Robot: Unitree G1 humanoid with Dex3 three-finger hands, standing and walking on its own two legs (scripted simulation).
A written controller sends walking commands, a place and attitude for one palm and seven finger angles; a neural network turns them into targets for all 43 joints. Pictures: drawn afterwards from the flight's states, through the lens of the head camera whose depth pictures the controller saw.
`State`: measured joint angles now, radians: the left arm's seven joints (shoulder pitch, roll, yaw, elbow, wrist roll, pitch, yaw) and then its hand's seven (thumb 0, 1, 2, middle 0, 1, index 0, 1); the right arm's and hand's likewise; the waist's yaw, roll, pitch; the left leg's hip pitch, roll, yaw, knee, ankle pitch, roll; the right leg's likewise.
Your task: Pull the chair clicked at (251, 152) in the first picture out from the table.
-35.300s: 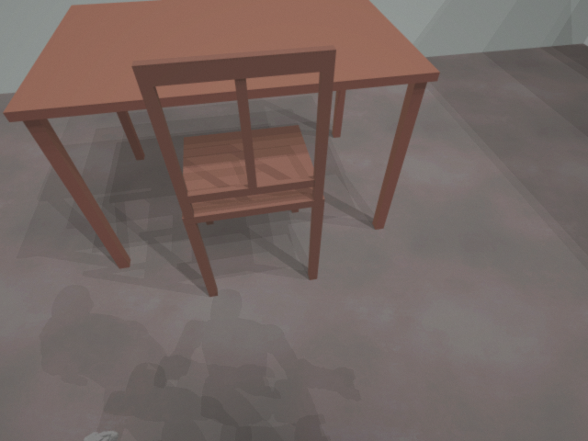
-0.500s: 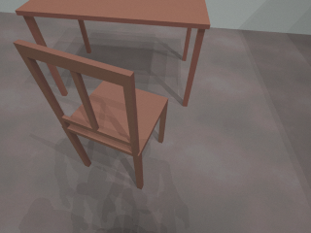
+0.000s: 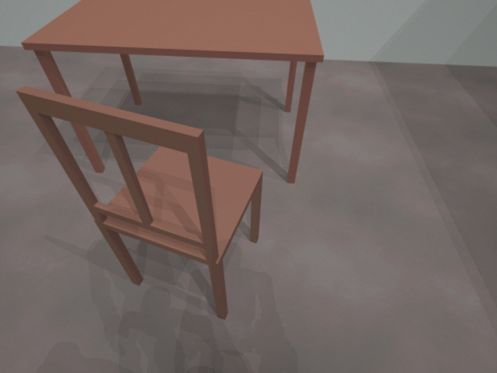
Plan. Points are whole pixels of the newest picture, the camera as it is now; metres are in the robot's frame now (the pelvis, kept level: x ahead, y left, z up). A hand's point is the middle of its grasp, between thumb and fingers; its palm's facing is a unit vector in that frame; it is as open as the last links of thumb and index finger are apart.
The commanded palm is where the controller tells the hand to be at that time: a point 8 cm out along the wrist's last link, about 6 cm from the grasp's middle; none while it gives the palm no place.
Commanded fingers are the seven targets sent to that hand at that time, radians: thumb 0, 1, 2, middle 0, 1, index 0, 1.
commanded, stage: let the arm hang, fingers relaxed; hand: left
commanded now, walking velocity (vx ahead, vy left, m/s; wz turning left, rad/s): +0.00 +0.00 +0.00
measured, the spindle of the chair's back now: (132, 182) +0.54 +0.32 -0.06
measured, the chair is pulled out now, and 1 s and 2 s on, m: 0.52 0.52 0.52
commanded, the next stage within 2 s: look to check the result in 0.10 s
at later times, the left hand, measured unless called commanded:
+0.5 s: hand out of the picture -0.02 +0.16 -0.17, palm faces +0.06 -0.98 -0.17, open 7.3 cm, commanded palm none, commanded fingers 0.00 0.90 0.90 -0.20 -0.30 -0.20 -0.30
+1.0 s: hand out of the picture -0.02 +0.15 -0.17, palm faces +0.05 -0.98 -0.17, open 7.3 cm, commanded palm none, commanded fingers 0.00 0.90 0.90 -0.20 -0.30 -0.20 -0.30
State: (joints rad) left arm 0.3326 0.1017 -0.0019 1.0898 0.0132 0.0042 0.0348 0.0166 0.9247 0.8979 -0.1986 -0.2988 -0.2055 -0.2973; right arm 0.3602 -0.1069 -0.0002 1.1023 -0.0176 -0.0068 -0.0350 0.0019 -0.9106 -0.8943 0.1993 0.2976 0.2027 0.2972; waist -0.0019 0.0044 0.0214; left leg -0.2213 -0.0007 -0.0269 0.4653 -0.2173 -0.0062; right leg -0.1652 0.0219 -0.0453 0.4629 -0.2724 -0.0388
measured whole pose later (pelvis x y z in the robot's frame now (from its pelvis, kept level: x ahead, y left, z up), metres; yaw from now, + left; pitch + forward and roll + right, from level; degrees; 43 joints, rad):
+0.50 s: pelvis +0.00 +0.00 +0.00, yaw +0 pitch -2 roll +0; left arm 0.34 0.11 0.01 1.09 0.01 0.00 0.04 0.01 0.91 0.90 -0.20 -0.30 -0.20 -0.30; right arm 0.36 -0.11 0.00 1.11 -0.02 0.00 -0.04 0.00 -0.91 -0.89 0.20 0.30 0.20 0.30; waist 0.00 0.01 0.04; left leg -0.21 0.00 -0.03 0.45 -0.21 -0.01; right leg -0.16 0.02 -0.05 0.45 -0.27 -0.04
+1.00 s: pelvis +0.00 +0.00 +0.00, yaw +0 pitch -2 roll +0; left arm 0.34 0.11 0.00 1.09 0.01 0.00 0.04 0.00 0.91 0.90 -0.20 -0.30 -0.20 -0.30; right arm 0.35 -0.11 0.00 1.12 -0.01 -0.01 -0.04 0.00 -0.91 -0.89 0.20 0.30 0.20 0.30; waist 0.00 0.01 0.04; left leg -0.21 0.00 -0.03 0.45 -0.22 -0.01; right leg -0.15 0.03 -0.05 0.45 -0.27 -0.04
